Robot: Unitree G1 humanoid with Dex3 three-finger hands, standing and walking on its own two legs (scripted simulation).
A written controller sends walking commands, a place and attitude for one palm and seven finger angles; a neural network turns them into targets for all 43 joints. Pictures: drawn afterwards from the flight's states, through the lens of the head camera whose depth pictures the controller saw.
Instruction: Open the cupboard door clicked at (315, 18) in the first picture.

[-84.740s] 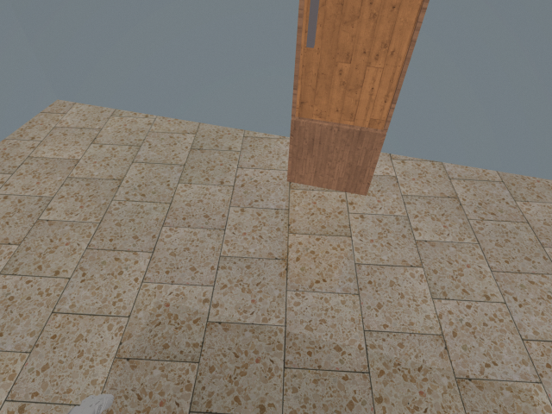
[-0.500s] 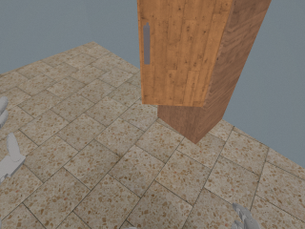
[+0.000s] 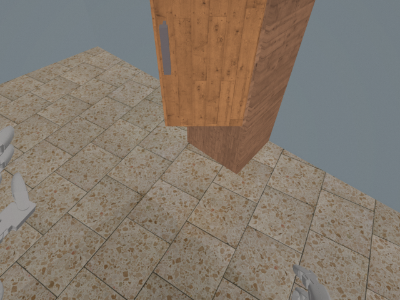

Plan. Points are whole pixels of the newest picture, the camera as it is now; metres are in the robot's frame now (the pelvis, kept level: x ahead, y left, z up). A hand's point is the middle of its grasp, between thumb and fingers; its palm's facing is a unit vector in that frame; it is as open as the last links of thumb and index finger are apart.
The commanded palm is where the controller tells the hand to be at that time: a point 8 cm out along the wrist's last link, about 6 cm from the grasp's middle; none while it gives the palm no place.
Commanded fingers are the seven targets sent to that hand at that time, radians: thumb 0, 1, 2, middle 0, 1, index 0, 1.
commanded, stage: step back with the hand held close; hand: left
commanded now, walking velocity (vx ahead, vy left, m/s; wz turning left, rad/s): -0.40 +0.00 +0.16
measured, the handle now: (166, 48) +0.91 +0.19 +0.06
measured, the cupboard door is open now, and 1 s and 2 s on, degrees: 42 42 42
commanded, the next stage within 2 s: stop stepping back and stand still in 0.02 s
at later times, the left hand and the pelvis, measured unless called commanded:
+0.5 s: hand (47, 265) +0.14 +0.21 +0.15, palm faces +0.46 -0.68 -0.57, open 7.4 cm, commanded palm +0.09 +0.23 +0.17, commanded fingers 0.00 0.90 0.90 -0.20 -0.30 -0.20 -0.30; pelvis -0.05 -0.07 -0.01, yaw +0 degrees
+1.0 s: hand (18, 278) +0.12 +0.24 +0.15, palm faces +0.49 -0.75 -0.45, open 7.4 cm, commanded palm +0.06 +0.26 +0.17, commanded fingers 0.00 0.90 0.90 -0.20 -0.30 -0.20 -0.30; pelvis -0.07 -0.04 -0.01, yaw +2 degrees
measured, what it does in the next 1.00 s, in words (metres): steps on the spot: left foot, then right foot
